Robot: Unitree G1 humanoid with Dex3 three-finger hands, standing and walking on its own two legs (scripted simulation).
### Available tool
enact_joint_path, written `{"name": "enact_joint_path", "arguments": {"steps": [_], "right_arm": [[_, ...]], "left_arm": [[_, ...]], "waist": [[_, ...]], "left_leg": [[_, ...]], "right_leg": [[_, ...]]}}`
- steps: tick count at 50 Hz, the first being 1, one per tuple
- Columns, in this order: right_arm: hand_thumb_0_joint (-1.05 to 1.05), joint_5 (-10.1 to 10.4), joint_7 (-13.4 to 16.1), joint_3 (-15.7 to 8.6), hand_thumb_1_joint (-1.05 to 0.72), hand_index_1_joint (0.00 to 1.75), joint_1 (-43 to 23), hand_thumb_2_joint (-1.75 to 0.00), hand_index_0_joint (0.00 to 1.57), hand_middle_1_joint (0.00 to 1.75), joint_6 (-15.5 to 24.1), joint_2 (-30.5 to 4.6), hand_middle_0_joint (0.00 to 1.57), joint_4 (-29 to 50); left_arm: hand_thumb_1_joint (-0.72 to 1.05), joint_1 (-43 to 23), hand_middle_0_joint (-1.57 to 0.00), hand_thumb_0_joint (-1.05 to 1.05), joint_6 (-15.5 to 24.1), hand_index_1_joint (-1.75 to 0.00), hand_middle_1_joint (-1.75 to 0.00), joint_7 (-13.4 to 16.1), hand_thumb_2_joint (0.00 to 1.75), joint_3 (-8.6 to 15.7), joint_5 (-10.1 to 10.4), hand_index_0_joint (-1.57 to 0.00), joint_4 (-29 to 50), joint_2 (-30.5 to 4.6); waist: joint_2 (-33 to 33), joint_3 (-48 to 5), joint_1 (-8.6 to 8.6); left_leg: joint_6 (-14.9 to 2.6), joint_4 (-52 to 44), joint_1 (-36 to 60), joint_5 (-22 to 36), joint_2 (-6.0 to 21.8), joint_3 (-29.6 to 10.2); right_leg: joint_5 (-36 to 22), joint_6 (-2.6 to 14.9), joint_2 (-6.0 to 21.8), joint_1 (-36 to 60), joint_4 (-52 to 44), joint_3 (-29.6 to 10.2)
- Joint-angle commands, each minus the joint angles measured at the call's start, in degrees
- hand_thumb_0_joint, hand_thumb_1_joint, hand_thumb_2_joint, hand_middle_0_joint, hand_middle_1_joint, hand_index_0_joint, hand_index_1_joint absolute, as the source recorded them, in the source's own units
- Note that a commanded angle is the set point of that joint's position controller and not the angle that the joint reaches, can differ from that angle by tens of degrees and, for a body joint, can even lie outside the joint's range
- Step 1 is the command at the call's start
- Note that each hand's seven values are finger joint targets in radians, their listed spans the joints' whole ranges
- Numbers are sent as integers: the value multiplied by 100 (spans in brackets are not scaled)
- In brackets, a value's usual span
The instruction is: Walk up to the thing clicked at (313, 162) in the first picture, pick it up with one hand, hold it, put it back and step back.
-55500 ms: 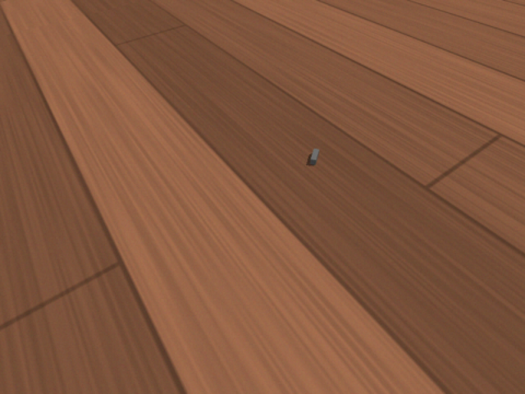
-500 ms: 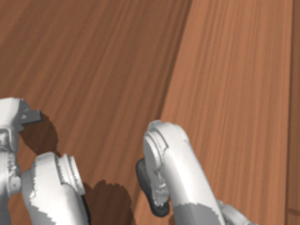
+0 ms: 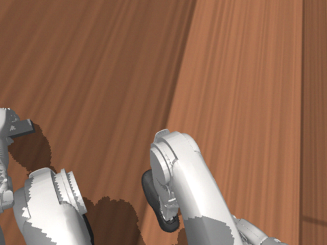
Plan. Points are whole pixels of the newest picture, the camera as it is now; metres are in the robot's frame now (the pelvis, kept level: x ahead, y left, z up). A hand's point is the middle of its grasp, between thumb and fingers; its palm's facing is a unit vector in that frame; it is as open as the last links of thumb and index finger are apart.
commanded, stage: open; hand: left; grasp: from above
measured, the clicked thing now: (11, 131) +0.44 +0.26 -0.27
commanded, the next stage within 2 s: withdraw in 0.84 s
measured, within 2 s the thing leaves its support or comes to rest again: neither
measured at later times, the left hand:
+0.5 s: hand (0, 135) +0.42 +0.27 -0.24, palm faces -0.42 -0.13 -0.90, open 10.5 cm
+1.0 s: hand (3, 136) +0.42 +0.27 -0.24, palm faces -0.42 -0.11 -0.90, open 12.3 cm
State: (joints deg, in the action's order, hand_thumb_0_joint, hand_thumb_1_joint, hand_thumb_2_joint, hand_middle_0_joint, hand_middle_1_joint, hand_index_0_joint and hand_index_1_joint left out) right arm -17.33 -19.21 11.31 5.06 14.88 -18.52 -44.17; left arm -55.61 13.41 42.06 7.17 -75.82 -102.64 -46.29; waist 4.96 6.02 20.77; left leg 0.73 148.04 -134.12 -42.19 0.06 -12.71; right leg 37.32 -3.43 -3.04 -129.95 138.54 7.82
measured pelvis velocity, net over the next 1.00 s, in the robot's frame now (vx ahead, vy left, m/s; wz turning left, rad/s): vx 0.00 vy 0.00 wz -0.01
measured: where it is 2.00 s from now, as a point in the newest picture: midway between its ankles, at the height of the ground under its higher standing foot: (128, 232)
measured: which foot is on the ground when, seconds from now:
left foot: down 0.00-1.00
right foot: down 0.00-1.00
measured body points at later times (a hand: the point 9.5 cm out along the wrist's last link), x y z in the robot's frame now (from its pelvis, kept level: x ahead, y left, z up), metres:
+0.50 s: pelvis +0.00 +0.00 +0.00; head +0.26 +0.11 +0.35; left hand +0.44 +0.28 -0.19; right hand +0.06 -0.26 -0.07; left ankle +0.06 +0.13 -0.26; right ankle +0.11 -0.12 -0.26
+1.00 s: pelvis +0.00 +0.00 +0.01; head +0.25 +0.11 +0.36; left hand +0.44 +0.27 -0.19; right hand +0.05 -0.26 -0.06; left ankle +0.06 +0.13 -0.26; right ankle +0.11 -0.12 -0.26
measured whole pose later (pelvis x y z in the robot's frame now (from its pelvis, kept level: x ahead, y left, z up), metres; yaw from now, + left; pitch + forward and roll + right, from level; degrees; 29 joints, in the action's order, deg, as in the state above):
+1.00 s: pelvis +0.00 +0.00 +0.01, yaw -1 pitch +27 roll -12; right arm -17.2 -19.9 11.8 4.6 16.6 -19.2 -43.9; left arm -55.1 13.5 43.7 4.5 -75.7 -101.2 -46.6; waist 5.8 7.2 20.9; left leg 0.8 147.4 -133.1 -42.3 0.2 -13.4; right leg 37.0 -3.3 -3.3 -128.7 137.3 8.5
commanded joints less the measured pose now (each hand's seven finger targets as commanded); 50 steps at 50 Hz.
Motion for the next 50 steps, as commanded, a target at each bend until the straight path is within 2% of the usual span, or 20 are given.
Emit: {"name": "enact_joint_path", "arguments": {"steps": [1,9,15,16,18,19,21,23,26,29,30,33,34,35,41,46,47,48,49,50], "right_arm": [[0,-28,10,-462,-89,30,1015,-90,20,30,26,-1764,20,-20],[0,-62,-43,-460,-89,30,838,-90,20,30,165,-1828,20,-104],[0,-69,-117,-518,-89,30,899,-90,20,30,223,-1915,20,-120],[0,-74,-138,-468,-89,30,938,-90,20,30,236,-1851,20,-117],[0,-37,-161,-528,-89,30,872,-90,20,30,272,-1913,20,-71],[0,-39,-186,-455,-89,30,959,-90,20,30,295,-1882,20,-97],[0,-6,-190,-507,-89,30,985,-90,20,30,324,-1948,20,-94],[0,21,-188,-503,-89,30,1002,-90,20,30,309,-1929,20,-91],[0,34,-209,-476,-89,30,971,-90,20,30,320,-1900,20,-32],[0,67,-184,-447,-89,30,1033,-90,20,30,307,-1887,20,-43],[0,68,-163,-483,-89,30,1142,-90,20,30,261,-1926,20,-83],[0,38,-159,-399,-89,30,1090,-90,20,30,257,-1851,20,-78],[0,51,-128,-436,-89,30,1061,-90,20,30,225,-1862,20,-97],[0,59,-123,-416,-89,30,1115,-90,20,30,224,-1846,20,-74],[0,31,-61,-401,-88,30,1037,-90,20,30,167,-1857,20,-80],[0,28,-53,-465,-88,30,979,-90,20,30,201,-1917,20,-24],[0,27,-48,-514,-88,30,908,-90,20,30,189,-1947,20,-7],[0,39,-45,-487,-90,30,880,-90,20,30,198,-1945,20,17],[0,53,-51,-511,-89,30,851,-90,20,30,200,-1930,20,-42],[0,45,-54,-501,-90,30,880,-90,20,30,197,-1936,20,52]], "left_arm": [[37,-1302,-84,0,49,-20,-20,206,27,-50,44,-85,418,-1052],[19,-1528,-71,0,50,-32,-31,361,41,-201,37,-71,698,-970],[6,-1479,-59,0,-79,-44,-44,422,52,-185,66,-58,664,-947],[4,-1411,-58,0,-117,-45,-44,439,53,-70,64,-57,584,-1051],[0,-1328,-55,0,-199,-48,-47,362,56,-175,145,-54,524,-910],[-1,-1350,-54,0,-204,-50,-48,341,57,-43,138,-53,485,-1058],[-4,-1332,-51,0,-223,-53,-52,268,60,-8,206,-50,484,-1093],[-8,-1137,-48,0,-245,-56,-55,260,63,125,218,-47,503,-1207],[-11,-1265,-44,0,-203,-60,-60,135,65,12,262,-43,484,-1085],[-12,-1417,-43,0,-101,-63,-62,37,66,26,343,-42,662,-1175],[-15,-1326,-41,0,-59,-64,-63,45,69,110,337,-40,747,-1276],[-16,-1382,-39,0,63,-68,-67,-2,70,-64,337,-38,731,-1088],[-18,-1317,-38,0,104,-69,-68,20,72,-81,330,-37,764,-1094],[-18,-1402,-36,0,148,-69,-69,18,72,-90,308,-36,757,-1107],[-20,-1325,-33,0,211,-73,-73,171,76,-190,177,-33,724,-1107],[-23,-1264,-30,0,72,-75,-75,325,77,-165,52,-30,530,-1095],[-24,-1316,-29,0,56,-76,-76,366,78,-282,73,-29,680,-963],[-25,-1316,-28,0,-6,-77,-79,411,78,-179,72,-29,526,-1099],[-27,-1312,-26,0,-71,-79,-80,424,80,-331,86,-27,573,-928],[-29,-1381,-24,0,-131,-81,-82,470,81,-233,109,-25,609,-1007]], "waist": [[-2219,-3454,201],[-2644,-3363,262],[-2603,-3480,272],[-2539,-3450,263],[-2384,-3316,287],[-2435,-3342,290],[-2522,-3366,267],[-2560,-3512,120],[-2546,-3441,253],[-2383,-3447,272],[-2452,-3673,204],[-2399,-3568,294],[-2374,-3629,234],[-2417,-3620,288],[-2290,-3432,259],[-2367,-3281,258],[-2459,-3394,212],[-2381,-3283,253],[-2391,-3255,224],[-2406,-3358,229]], "left_leg": [[-162,-1599,2312,1046,55,617],[-77,-1676,2601,939,84,491],[-80,-1659,2615,1123,94,532],[-87,-1614,2593,1179,88,524],[-107,-1558,2465,1077,80,571],[-109,-1581,2505,1154,76,543],[-103,-1587,2569,1231,79,538],[-74,-1704,2657,1337,87,481],[-101,-1608,2586,1262,80,513],[-146,-1549,2443,1144,76,537],[-143,-1613,2542,1287,77,556],[-142,-1508,2562,1283,76,565],[-145,-1537,2541,1255,86,563],[-136,-1518,2588,1286,78,565],[-148,-1532,2408,1113,74,585],[-81,-1703,2542,1049,97,497],[-68,-1792,2613,1054,111,491],[-70,-1770,2542,971,122,463],[-72,-1799,2516,893,116,474],[-84,-1819,2525,919,112,506]], "right_leg": [[-1198,457,-227,2167,-1265,630],[-1120,459,-173,1871,-1133,752],[-1300,475,-225,2043,-1204,707],[-1358,454,-197,2041,-1213,739],[-1302,437,-196,2038,-1237,687],[-1333,437,-182,2010,-1209,718],[-1402,440,-173,2076,-1187,696],[-1451,456,-177,2141,-1166,720],[-1440,448,-172,2158,-1127,702],[-1341,433,-168,2224,-1239,690],[-1447,446,-200,2429,-1295,656],[-1461,428,-191,2370,-1249,704],[-1441,438,-219,2427,-1312,667],[-1468,441,-198,2420,-1260,686],[-1280,449,-215,2285,-1340,666],[-1198,480,-219,2045,-1256,718],[-1161,494,-247,2079,-1321,703],[-1136,490,-222,2046,-1285,712],[-1060,494,-237,2028,-1335,672],[-1096,492,-248,2097,-1390,661]]}}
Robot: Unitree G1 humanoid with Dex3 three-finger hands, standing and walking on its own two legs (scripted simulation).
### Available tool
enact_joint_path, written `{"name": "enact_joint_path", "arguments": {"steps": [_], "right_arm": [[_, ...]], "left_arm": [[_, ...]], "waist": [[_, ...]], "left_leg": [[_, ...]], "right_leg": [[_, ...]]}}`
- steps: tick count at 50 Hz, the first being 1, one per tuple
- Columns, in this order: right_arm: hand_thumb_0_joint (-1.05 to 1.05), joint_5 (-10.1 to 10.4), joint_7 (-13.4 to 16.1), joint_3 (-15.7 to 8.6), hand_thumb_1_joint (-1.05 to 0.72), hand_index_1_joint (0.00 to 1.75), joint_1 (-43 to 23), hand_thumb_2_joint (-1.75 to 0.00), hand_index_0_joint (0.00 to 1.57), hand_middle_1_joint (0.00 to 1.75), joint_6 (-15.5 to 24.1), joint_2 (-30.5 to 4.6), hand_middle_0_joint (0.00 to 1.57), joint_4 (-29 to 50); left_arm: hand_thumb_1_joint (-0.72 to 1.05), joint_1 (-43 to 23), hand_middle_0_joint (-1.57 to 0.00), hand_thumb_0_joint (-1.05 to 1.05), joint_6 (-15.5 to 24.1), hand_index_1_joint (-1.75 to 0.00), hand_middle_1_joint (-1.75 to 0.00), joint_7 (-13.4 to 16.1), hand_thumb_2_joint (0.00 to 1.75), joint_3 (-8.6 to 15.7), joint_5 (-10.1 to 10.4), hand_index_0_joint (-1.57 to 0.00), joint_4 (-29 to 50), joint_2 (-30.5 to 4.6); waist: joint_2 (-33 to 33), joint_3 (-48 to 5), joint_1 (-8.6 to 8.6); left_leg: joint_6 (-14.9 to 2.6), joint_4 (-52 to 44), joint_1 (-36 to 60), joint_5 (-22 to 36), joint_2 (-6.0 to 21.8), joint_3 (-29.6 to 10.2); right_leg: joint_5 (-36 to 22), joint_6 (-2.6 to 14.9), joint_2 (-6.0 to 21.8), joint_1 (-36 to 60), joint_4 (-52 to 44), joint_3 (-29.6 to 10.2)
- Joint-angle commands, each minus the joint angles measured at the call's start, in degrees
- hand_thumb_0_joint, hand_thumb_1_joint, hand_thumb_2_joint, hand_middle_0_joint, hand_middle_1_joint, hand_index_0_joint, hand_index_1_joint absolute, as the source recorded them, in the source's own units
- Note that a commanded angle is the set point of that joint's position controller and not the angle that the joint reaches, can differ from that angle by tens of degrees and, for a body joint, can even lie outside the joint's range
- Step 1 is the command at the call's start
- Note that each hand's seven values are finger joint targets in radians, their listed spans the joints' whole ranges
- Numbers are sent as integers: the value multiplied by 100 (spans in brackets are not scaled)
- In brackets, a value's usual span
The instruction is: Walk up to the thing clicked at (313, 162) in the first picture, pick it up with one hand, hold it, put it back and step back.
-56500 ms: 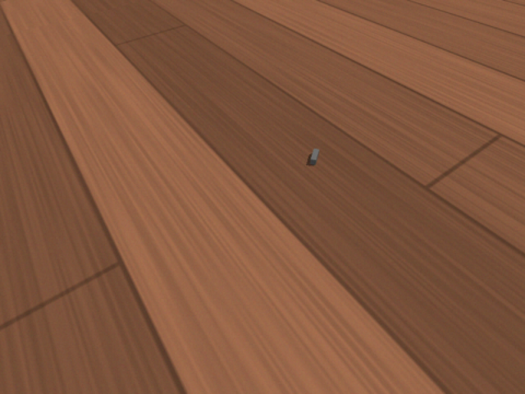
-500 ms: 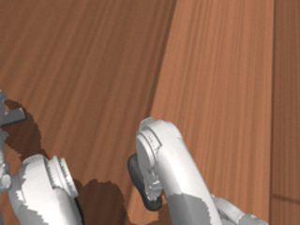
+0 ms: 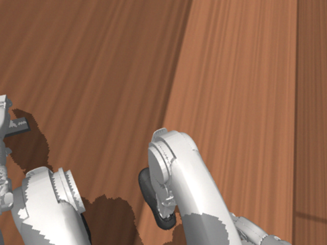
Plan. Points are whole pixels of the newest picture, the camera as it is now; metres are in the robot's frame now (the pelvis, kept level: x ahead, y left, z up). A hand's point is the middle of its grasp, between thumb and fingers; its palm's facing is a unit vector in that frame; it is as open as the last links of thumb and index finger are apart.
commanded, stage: withdraw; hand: left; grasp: from above
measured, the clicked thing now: (6, 129) +0.44 +0.26 -0.28
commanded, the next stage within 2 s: home in 0.88 s
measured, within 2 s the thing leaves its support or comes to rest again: neither
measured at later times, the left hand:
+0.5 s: hand out of the picture +0.41 +0.31 -0.08, palm faces -0.43 -0.09 -0.90, open 13.3 cm
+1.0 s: hand out of the picture +0.43 +0.32 -0.13, palm faces -0.31 -0.04 -0.95, open 13.5 cm
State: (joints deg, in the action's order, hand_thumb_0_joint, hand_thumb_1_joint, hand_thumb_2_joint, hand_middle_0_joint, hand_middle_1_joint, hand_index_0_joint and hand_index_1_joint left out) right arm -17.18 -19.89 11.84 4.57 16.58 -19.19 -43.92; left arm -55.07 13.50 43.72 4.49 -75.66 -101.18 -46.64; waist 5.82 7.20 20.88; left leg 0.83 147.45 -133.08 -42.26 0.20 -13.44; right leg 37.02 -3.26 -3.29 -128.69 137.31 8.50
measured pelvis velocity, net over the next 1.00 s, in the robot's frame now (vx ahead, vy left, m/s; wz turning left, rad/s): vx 0.00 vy -0.01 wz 0.11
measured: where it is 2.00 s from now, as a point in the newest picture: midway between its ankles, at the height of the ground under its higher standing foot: (125, 231)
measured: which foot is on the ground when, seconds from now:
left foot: down 0.00-1.00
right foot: down 0.00-1.00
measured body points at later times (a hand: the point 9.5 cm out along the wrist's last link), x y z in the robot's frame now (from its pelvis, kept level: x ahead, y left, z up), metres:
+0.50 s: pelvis +0.00 -0.01 +0.05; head +0.20 +0.05 +0.45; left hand +0.43 +0.31 -0.03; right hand +0.12 -0.26 -0.07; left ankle +0.06 +0.13 -0.26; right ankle +0.12 -0.12 -0.26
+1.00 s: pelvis +0.00 -0.01 +0.03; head +0.22 +0.08 +0.41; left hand +0.44 +0.32 -0.08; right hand +0.06 -0.28 -0.08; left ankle +0.06 +0.13 -0.26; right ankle +0.12 -0.12 -0.26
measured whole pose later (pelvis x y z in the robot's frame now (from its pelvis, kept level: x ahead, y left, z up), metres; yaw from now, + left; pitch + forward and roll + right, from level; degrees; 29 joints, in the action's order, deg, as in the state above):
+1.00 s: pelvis +0.00 -0.01 +0.03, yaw +6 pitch +34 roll -7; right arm -9.7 -9.8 2.2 9.8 4.8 -15.8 -44.9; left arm -53.1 7.9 32.8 4.5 -73.4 -83.2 -38.5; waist 0.1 -4.2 14.7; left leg 0.5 138.3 -133.7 -38.5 -0.8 -6.3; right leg 36.8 -1.9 -0.9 -130.8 133.6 2.7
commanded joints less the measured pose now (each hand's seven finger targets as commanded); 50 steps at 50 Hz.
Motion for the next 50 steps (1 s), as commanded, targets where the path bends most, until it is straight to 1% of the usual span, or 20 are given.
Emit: {"name": "enact_joint_path", "arguments": {"steps": [1,3,4,6,7,12,14,16,21,24,26,29,32,37,40,43,46,48,49,50], "right_arm": [[0,35,-13,-570,-89,30,938,-90,20,30,65,-1882,20,8],[0,42,-66,-605,-90,30,1040,-90,20,30,78,-1907,20,45],[0,74,-78,-617,-90,30,911,-90,20,30,89,-1861,20,67],[0,120,-127,-687,-90,30,975,-90,20,30,126,-1817,20,65],[0,161,-143,-760,-90,30,1035,-90,20,30,102,-1830,20,63],[0,570,-210,-1103,-90,30,985,-90,20,30,-160,-1583,20,-75],[0,804,-138,-1322,-90,30,1044,-90,20,30,-357,-1599,20,7],[0,948,-103,-1399,-90,30,1231,-90,20,30,-581,-1453,20,-90],[0,1142,204,-1574,-90,30,1570,-90,20,30,-1040,-1347,20,155],[0,1208,487,-1563,-90,30,1529,-90,20,30,-1159,-1281,20,297],[0,1200,678,-1511,-90,30,1505,-90,20,30,-1216,-1232,20,363],[0,1151,921,-1354,-90,30,1354,-90,20,30,-1291,-1157,20,469],[0,1089,1075,-1223,-90,30,1221,-90,20,30,-1335,-1048,20,497],[0,914,1188,-1090,-89,30,1157,-90,20,30,-1261,-1038,20,452],[0,783,1197,-1162,-89,30,1198,-90,20,30,-1167,-1119,20,376],[0,699,1165,-1280,-90,30,1136,-90,20,30,-1086,-1161,20,298],[0,743,1081,-1426,-90,30,1242,-90,20,30,-1068,-1185,20,218],[0,752,998,-1475,-89,30,1367,-90,20,30,-1047,-1151,20,74],[0,788,984,-1501,-88,30,1483,-90,20,30,-1075,-1134,20,-15],[0,819,973,-1515,-89,30,1573,-89,20,30,-1081,-1127,20,-78]], "left_arm": [[-28,-1537,-25,0,-213,-80,-81,323,80,92,91,-27,473,-1047],[-29,-1697,-25,0,-311,-80,-81,383,81,367,147,-26,758,-1314],[-30,-1759,-24,0,-379,-80,-81,386,82,275,222,-25,904,-1173],[-34,-1826,-21,0,-493,-84,-85,372,85,440,318,-21,1361,-1209],[-36,-1766,-20,0,-516,-85,-85,352,86,712,430,-21,1840,-1430],[-40,-1221,-18,0,-906,-87,-87,-377,89,170,820,-18,2808,-582],[-40,-857,-19,0,-1129,-87,-86,-715,89,248,934,-18,3253,-601],[-38,-572,-21,0,-1329,-85,-84,-1160,88,-225,1137,-20,2799,183],[-38,-882,-22,0,-1309,-87,-86,-2315,90,-868,1639,-21,3023,863],[-40,-1077,-20,0,-1061,-90,-88,-2810,92,-1052,1749,-19,3171,934],[-43,-1198,-17,0,-852,-93,-92,-2957,95,-1007,1601,-16,3006,827],[-42,-1331,-18,0,-497,-93,-91,-2884,94,-977,1232,-17,2782,636],[-38,-1622,-21,0,-110,-89,-88,-2518,91,-677,811,-21,2685,128],[-42,-2086,-15,0,210,-93,-93,-1540,94,-298,68,-15,2128,-343],[-43,-2234,-15,0,112,-92,-92,-964,93,126,-97,-15,2144,-759],[-42,-2337,-16,0,-136,-90,-90,-664,92,314,-81,-16,2605,-892],[-40,-2046,-18,0,-464,-87,-87,-668,90,422,211,-18,2893,-767],[-39,-1796,-17,0,-682,-87,-87,-920,89,-1,426,-18,2586,-132],[-31,-1745,-24,0,-750,-79,-79,-1089,88,-178,534,-21,2643,75],[-36,-1659,-18,0,-815,-87,-87,-1271,87,-263,676,-19,2518,143]], "waist": [[-2504,-3429,224],[-2768,-3757,164],[-2830,-3845,122],[-3253,-4269,16],[-3624,-4754,-197],[-4059,-5326,-612],[-3811,-5668,-920],[-2928,-4971,-715],[-1169,-4369,-388],[-682,-4203,-459],[-562,-4122,-536],[-589,-3851,-576],[-929,-3971,-684],[-1721,-4141,-582],[-2374,-4665,-711],[-2923,-5141,-712],[-3284,-5765,-841],[-2910,-5501,-642],[-2823,-5604,-647],[-2587,-5432,-628]], "left_leg": [[-93,-1720,2447,894,89,560],[-73,-1712,2668,1172,113,590],[-57,-1732,2720,1182,129,577],[-21,-1762,3084,1384,127,630],[19,-1854,3347,1586,120,649],[32,-2214,3586,1540,60,835],[-28,-2324,3482,1828,22,995],[-139,-2393,2893,1603,-2,1075],[-337,-2612,2162,1149,-77,1028],[-339,-2714,2083,864,-142,1079],[-304,-2695,1982,694,-185,1134],[-290,-2607,1889,490,-244,1196],[-272,-2552,1934,366,-253,1230],[-233,-2528,2258,334,-254,1260],[-155,-2599,2929,503,-224,1242],[-116,-2643,3392,675,-186,1255],[-96,-2733,3776,1094,-158,1281],[-123,-2711,3652,1150,-132,1253],[-134,-2716,3630,1266,-124,1247],[-171,-2700,3468,1253,-127,1240]], "right_leg": [[-1064,452,-170,1808,-1197,630],[-1322,456,-177,2017,-1161,577],[-1334,466,-168,2045,-1150,542],[-1525,468,-159,2044,-1138,556],[-1661,500,-140,2146,-1094,530],[-1528,598,-121,1795,-1208,381],[-1751,605,-126,2021,-1397,225],[-1619,560,-134,1990,-1670,135],[-1193,488,-112,2651,-2275,-54],[-727,504,-58,2861,-2548,-185],[-378,545,-26,2840,-2612,-245],[-91,582,6,2574,-2607,-267],[108,580,8,2430,-2424,-385],[96,611,12,1973,-2134,-386],[-108,643,71,1766,-1914,-247],[-309,642,101,1631,-1783,-172],[-797,636,157,1615,-1681,-70],[-1002,601,146,1564,-1765,27],[-1117,611,99,1704,-1863,25],[-1120,597,91,1771,-1929,29]]}}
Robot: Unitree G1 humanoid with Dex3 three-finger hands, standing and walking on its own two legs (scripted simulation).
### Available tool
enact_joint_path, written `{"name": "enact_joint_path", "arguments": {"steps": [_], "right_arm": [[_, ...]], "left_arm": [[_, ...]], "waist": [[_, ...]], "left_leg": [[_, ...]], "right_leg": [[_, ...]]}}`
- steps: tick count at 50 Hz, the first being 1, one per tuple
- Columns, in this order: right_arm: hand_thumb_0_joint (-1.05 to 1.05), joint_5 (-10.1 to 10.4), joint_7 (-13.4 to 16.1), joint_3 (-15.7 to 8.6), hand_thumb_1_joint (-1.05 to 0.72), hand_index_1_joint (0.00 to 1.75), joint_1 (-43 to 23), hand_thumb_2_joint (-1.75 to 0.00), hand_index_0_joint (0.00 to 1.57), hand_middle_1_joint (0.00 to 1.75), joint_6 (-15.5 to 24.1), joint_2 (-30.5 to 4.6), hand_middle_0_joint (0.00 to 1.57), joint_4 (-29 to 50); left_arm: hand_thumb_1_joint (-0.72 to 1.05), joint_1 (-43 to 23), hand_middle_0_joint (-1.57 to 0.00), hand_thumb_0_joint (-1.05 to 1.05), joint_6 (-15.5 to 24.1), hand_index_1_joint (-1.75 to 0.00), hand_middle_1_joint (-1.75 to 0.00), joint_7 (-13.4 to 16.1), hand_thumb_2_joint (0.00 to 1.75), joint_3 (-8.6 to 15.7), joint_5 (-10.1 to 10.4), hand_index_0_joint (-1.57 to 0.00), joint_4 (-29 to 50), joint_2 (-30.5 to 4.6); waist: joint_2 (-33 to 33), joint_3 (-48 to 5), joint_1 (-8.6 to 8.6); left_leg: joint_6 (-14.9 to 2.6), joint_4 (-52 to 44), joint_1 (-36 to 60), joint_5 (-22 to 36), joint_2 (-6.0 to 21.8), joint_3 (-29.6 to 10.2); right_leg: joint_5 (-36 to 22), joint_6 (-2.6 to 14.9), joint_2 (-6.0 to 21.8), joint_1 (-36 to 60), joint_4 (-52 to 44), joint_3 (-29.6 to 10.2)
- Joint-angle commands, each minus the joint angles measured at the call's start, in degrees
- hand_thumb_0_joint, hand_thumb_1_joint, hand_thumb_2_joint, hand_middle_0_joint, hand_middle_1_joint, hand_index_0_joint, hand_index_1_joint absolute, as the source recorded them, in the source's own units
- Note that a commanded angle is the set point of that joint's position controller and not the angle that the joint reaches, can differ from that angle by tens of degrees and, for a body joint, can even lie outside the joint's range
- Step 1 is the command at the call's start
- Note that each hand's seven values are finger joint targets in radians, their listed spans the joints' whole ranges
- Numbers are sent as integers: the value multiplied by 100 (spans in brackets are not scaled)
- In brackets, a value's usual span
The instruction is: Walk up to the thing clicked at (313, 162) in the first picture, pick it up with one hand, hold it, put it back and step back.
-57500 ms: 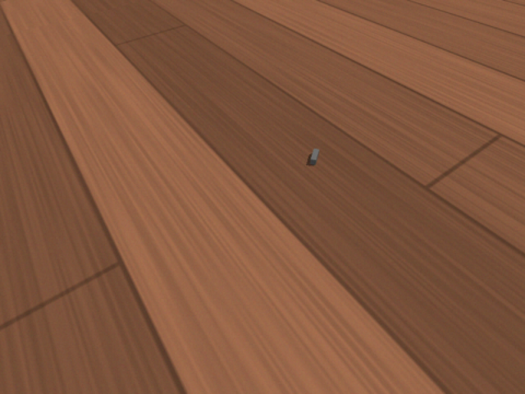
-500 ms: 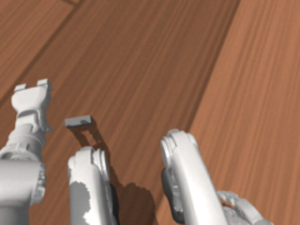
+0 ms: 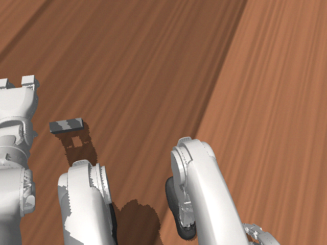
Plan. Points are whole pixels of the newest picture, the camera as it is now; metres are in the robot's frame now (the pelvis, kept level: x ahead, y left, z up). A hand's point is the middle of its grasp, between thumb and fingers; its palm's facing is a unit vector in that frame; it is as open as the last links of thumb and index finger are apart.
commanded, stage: home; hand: left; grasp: from above
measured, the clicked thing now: (67, 126) +0.47 +0.21 -0.31
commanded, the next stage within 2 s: none
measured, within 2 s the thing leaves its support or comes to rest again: neither
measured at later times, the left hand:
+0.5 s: hand out of the picture +0.33 +0.25 +0.03, palm faces -0.30 -0.54 -0.79, open 8.2 cm
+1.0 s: hand out of the picture +0.25 +0.20 +0.25, palm faces +0.07 -0.95 -0.32, open 7.4 cm
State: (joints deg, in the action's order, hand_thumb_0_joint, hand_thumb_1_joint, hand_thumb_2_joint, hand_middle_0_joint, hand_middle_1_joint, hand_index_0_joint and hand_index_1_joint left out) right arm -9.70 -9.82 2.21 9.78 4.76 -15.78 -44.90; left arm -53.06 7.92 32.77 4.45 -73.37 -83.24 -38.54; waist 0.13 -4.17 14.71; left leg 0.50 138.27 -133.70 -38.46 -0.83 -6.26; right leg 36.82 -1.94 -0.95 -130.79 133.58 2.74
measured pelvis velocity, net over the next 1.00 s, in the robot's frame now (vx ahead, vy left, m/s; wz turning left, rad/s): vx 0.05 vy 0.00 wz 0.10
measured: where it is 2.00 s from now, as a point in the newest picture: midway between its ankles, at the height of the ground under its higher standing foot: (147, 231)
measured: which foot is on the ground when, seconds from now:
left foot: down 0.00-1.00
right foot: down 0.00-1.00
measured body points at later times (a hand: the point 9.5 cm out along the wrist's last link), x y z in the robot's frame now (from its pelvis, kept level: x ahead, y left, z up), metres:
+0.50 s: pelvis +0.00 +0.00 +0.15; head +0.17 +0.04 +0.56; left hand +0.34 +0.28 +0.07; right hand +0.18 -0.27 +0.03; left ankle +0.08 +0.12 -0.29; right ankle +0.11 -0.13 -0.29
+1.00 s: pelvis +0.05 +0.00 +0.33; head +0.13 +0.02 +0.77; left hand +0.24 +0.25 +0.27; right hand +0.24 -0.22 +0.24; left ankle +0.08 +0.12 -0.29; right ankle +0.10 -0.13 -0.29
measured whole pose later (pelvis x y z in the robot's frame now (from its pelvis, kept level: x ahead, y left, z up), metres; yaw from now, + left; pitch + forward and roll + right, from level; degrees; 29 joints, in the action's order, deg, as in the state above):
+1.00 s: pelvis +0.05 +0.00 +0.33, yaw +6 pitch +19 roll -3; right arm 2.9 6.4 2.8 12.3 6.9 -11.2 -30.9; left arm 16.8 -20.7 5.6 0.5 -1.6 -2.1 -14.9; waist -2.3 -11.2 3.9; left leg 0.6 76.2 -63.1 -32.3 0.8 -4.0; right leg 31.0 -0.8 -0.2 -61.1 72.9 2.3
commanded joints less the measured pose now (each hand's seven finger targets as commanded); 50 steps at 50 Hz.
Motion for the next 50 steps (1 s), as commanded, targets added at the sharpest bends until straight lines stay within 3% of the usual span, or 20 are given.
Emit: {"name": "enact_joint_path", "arguments": {"steps": [1,4,5,6,7,8,11,12,14,17,18,21,23,25,31,32,37,41,46,50], "right_arm": [[0,118,-22,-601,-88,30,1158,-90,20,30,73,-1493,20,8],[0,268,-7,-715,-88,30,1362,-90,20,30,19,-1541,20,76],[0,319,8,-777,-89,30,1420,-90,20,30,-32,-1586,20,118],[0,401,3,-756,-89,30,1344,-90,20,30,-41,-1506,20,306],[0,450,9,-793,-89,30,1336,-90,20,30,-92,-1490,20,321],[0,507,14,-780,-89,30,1332,-90,20,30,-137,-1435,20,424],[0,681,97,-842,-90,30,1176,-90,20,30,-278,-1410,20,802],[0,720,126,-839,-90,30,1077,-90,20,30,-307,-1393,20,934],[0,818,241,-865,-90,30,876,-90,20,30,-357,-1290,20,1115],[0,892,378,-887,-90,30,614,-90,20,30,-363,-1073,20,1231],[0,904,428,-884,-90,30,593,-90,20,30,-361,-1061,20,1271],[0,979,552,-889,-90,30,291,-90,20,30,-320,-970,20,1424],[0,1034,659,-865,-90,30,155,-90,20,30,-257,-943,20,1431],[0,1077,779,-842,-90,30,69,-90,20,30,-170,-935,20,1482],[0,1180,1101,-683,-90,30,-297,-90,20,30,106,-821,20,1639],[0,1193,1141,-661,-90,30,-324,-90,20,30,131,-808,20,1707],[0,1255,1319,-513,-90,30,-393,-90,20,30,282,-653,20,1946],[0,1252,1452,-447,-90,30,-209,-90,20,30,391,-532,20,2083],[0,1250,1665,-354,-90,30,78,-90,20,30,502,-395,20,2155],[0,1246,1843,-266,-90,30,292,-90,20,30,577,-335,20,2261]], "left_arm": [[-28,-1825,-24,0,-299,-79,-79,-344,89,-179,584,-21,1004,-858],[-13,-1289,-24,0,-391,-65,-63,-863,90,-143,989,-22,1324,-743],[-5,-921,-23,0,-411,-61,-59,-1004,90,122,1076,-21,1380,-1022],[3,-861,-23,0,-388,-57,-55,-1212,87,-236,1227,-21,1677,-450],[11,-680,-21,0,-358,-50,-48,-1367,84,-105,1363,-20,1967,-621],[19,-397,-21,0,-353,-48,-46,-1521,84,-188,1455,-20,2266,-478],[43,544,-18,0,-350,-32,-32,-1814,77,204,1998,-18,3839,-679],[51,1137,-18,0,-421,-28,-28,-1922,76,127,2136,-18,3910,-439],[67,1054,-20,0,-452,-29,-29,-2070,88,108,2461,-20,5069,-355],[90,1717,-20,0,-571,-30,-30,-2273,90,28,2941,-20,5330,33],[90,1874,-20,0,-624,-30,-30,-2294,90,151,3083,-20,5538,-21],[90,2270,-20,0,-812,-30,-30,-2391,90,-46,3541,-20,6206,357],[90,2617,-20,0,-943,-30,-30,-2449,90,-328,3867,-20,6442,730],[90,3050,-20,0,-1089,-30,-30,-2476,90,-226,4172,-20,6721,708],[90,4050,-20,0,-1526,-30,-30,-2575,90,-363,5089,-20,7564,1017],[90,4172,-20,0,-1589,-30,-30,-2570,90,-244,5261,-20,7868,938],[90,5113,-20,0,-1976,-30,-30,-2598,90,-183,6025,-20,8207,1226],[90,5774,-20,0,-2208,-30,-30,-2614,90,-123,6634,-20,8747,1392],[90,6537,-20,0,-2529,-30,-30,-2644,90,-65,7105,-20,9128,1673],[90,7245,-20,0,-2855,-30,-30,-2699,90,52,7457,-20,9459,1886]], "waist": [[-1952,-4503,-137],[-1601,-4613,-287],[-1403,-4663,-385],[-1283,-4581,-386],[-1207,-4614,-440],[-1163,-4654,-527],[-995,-4862,-907],[-746,-4623,-881],[-748,-4617,-911],[-448,-4096,-927],[-404,-4008,-1011],[-695,-3971,-1074],[-698,-3698,-991],[-662,-3431,-1025],[-751,-2991,-975],[-832,-3048,-1053],[-624,-2579,-1021],[-595,-2659,-1015],[-472,-2372,-995],[-424,-2044,-1112]], "left_leg": [[-162,-1810,3561,970,-30,526],[-163,-2030,3653,1350,-40,456],[-174,-2061,3672,1542,-40,464],[-167,-2139,3714,1611,-54,444],[-193,-2222,3661,1555,-50,446],[-200,-2327,3707,1563,-65,452],[-220,-2734,3853,1306,-96,462],[-216,-2850,3882,1259,-92,428],[-230,-3090,4019,1020,-95,397],[-249,-3479,4050,577,-44,365],[-255,-3617,4119,451,-45,373],[-208,-4121,4718,209,15,325],[-185,-4400,5041,128,51,281],[-177,-4739,5266,-32,56,256],[-149,-5567,6159,-1,89,176],[-145,-5746,6361,-28,92,122],[-164,-6417,6928,-97,76,128],[-142,-6864,7674,655,89,144],[-145,-7417,8373,1429,79,250],[-97,-7968,8970,1934,84,210]], "right_leg": [[-1152,454,-148,2201,-1639,562],[-1436,440,-109,2675,-1733,550],[-1600,433,-126,2975,-1775,536],[-1652,437,-107,2998,-1847,522],[-1624,437,-132,3191,-1961,498],[-1632,434,-117,3343,-2067,455],[-1371,442,-79,3875,-2533,358],[-1337,436,-67,3921,-2693,343],[-1171,424,-65,3972,-2976,258],[-811,371,-83,4164,-3338,175],[-681,367,-73,4289,-3523,134],[-503,365,-67,4450,-3807,79],[-489,358,-68,4490,-4032,82],[-347,347,-56,4702,-4338,53],[-368,324,-19,5289,-5036,-10],[-358,322,-19,5462,-5150,-9],[-253,310,-24,6139,-5928,-81],[-820,302,-21,6953,-6432,-63],[-1438,289,-32,7929,-7183,-81],[-1806,276,-35,8536,-7686,-12]]}}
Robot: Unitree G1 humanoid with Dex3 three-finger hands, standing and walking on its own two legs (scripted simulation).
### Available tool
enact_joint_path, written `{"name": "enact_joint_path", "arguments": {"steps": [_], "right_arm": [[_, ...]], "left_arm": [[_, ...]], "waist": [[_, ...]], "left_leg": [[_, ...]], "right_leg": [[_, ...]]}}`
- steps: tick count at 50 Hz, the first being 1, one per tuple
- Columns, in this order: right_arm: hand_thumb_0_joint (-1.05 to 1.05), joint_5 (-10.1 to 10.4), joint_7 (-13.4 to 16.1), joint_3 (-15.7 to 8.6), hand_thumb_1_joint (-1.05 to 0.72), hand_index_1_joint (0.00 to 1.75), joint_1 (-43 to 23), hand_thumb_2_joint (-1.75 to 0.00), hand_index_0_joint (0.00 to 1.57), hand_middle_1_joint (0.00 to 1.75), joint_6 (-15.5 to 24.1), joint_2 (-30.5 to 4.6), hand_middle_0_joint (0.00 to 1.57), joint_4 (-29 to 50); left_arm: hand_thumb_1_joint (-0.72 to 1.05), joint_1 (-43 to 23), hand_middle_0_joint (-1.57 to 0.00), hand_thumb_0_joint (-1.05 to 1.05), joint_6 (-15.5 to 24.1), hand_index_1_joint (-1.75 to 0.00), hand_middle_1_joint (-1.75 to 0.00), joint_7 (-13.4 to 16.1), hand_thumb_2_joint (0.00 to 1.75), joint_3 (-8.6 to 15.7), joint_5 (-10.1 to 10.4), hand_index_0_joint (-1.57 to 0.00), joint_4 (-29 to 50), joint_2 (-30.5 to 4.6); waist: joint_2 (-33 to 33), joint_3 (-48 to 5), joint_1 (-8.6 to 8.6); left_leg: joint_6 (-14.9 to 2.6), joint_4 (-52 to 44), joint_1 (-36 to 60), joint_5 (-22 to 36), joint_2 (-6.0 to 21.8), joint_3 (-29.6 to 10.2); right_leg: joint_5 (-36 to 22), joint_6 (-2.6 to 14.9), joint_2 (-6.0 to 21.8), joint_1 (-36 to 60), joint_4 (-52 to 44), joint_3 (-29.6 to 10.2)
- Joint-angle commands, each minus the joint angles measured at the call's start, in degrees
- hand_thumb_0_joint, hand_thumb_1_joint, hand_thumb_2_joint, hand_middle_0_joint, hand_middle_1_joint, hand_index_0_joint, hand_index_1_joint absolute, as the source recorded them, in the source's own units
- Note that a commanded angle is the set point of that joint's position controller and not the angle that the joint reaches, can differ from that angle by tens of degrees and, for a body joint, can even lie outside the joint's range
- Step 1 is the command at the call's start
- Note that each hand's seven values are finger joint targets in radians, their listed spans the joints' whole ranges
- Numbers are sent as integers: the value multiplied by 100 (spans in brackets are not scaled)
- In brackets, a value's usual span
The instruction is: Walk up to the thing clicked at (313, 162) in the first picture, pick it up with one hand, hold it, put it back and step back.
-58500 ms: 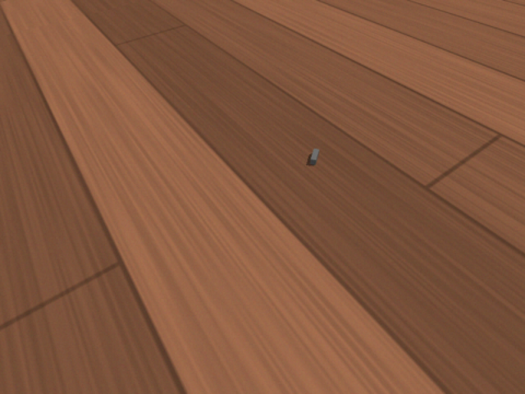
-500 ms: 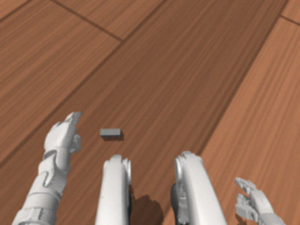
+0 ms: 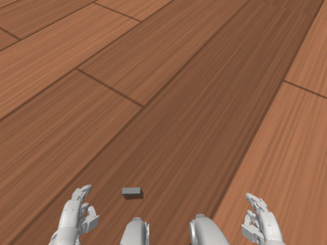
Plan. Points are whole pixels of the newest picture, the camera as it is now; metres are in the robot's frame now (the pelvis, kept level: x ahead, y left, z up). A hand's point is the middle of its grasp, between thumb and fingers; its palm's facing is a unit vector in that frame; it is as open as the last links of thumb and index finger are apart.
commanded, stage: home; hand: left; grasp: from above
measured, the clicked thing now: (131, 191) +0.43 +0.17 -0.63
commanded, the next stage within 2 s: none
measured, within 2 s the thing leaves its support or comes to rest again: neither
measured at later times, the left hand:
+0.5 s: hand (83, 227) +0.19 +0.18 +0.02, palm faces +0.08 -0.98 -0.19, open 7.4 cm
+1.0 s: hand (82, 228) +0.19 +0.18 +0.02, palm faces +0.07 -0.98 -0.20, open 7.4 cm
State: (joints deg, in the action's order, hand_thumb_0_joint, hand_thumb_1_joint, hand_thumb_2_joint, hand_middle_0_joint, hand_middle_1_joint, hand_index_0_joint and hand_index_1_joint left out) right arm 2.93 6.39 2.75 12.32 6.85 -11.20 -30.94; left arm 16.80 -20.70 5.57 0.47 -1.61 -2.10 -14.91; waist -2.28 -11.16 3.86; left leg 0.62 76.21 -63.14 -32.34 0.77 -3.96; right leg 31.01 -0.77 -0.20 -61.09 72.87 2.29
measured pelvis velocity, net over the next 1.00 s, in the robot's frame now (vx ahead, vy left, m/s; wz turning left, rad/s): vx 0.03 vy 0.00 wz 0.02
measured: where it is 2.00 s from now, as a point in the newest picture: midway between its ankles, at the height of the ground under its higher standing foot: outside the picture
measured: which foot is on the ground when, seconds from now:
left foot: down 0.00-1.00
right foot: down 0.00-1.00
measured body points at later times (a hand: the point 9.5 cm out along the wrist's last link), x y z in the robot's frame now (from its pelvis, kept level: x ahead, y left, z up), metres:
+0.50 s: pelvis +0.03 +0.00 +0.06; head +0.05 +0.01 +0.51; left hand +0.18 +0.23 +0.03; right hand +0.21 -0.24 +0.01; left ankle +0.04 +0.12 -0.62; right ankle +0.04 -0.13 -0.62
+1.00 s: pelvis +0.03 +0.00 +0.06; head +0.04 +0.01 +0.51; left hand +0.18 +0.23 +0.03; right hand +0.19 -0.24 +0.00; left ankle +0.04 +0.12 -0.62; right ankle +0.04 -0.13 -0.62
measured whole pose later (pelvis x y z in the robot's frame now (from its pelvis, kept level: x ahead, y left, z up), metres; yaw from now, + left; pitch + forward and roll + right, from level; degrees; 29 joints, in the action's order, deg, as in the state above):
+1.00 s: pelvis +0.03 +0.00 +0.06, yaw +1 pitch +10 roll -3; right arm 0.6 10.7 2.3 17.3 13.9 -12.4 -30.8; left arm 28.8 -26.3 1.4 1.7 3.0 7.8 -12.7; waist -2.3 -9.0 2.3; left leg 0.3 58.5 -40.0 -28.1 0.9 -3.7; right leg 26.5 -1.0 -0.2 -37.5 54.5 2.3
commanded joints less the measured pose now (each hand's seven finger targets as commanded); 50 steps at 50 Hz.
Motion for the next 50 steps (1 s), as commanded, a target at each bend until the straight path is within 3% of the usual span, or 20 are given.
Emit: {"name": "enact_joint_path", "arguments": {"steps": [1,7,18,29,36,50], "right_arm": [[0,-26,261,-293,-90,30,70,-90,20,30,397,-784,20,924],[0,-89,456,-279,-90,30,242,-90,20,30,593,-717,20,1047],[0,-213,497,-353,-90,30,155,-90,20,30,915,-812,20,1070],[0,-264,470,-390,-90,30,128,-90,20,30,1016,-836,20,978],[0,-272,480,-364,-90,30,23,-90,20,30,1022,-847,20,977],[0,-264,490,-377,-90,30,45,-90,20,30,1058,-851,20,952]], "left_arm": [[90,325,-20,0,-49,-30,-30,9,90,457,354,-20,1507,-449],[90,1051,-20,0,-339,-30,-30,-93,90,541,578,-20,2059,-315],[90,1140,-20,0,-378,-30,-30,-405,90,456,502,-20,2054,-297],[90,1106,-20,0,-245,-30,-30,-411,90,514,422,-20,2177,-394],[90,1085,-20,0,-238,-30,-30,-398,90,470,412,-20,2055,-365],[90,1072,-20,0,-249,-30,-30,-409,90,471,422,-20,2093,-390]], "waist": [[-200,-1264,-24],[-85,-815,-68],[63,-43,-81],[-179,-471,-147],[13,-183,-162],[-184,-223,-186]], "left_leg": [[-112,-1889,2024,1311,-80,-13],[-126,-2346,2520,1812,-100,92],[-145,-2744,2728,1495,-103,130],[-106,-2665,3021,2020,-115,137],[-139,-2745,2864,1557,-115,154],[-96,-2862,2884,1436,-59,79]], "right_leg": [[-1245,145,-111,1727,-1752,50],[-1688,123,-145,2407,-2381,120],[-1314,71,-119,2471,-2768,192],[-1792,90,-113,2721,-2628,146],[-1435,60,-99,2668,-2774,133],[-1254,84,-144,2568,-2705,177]]}}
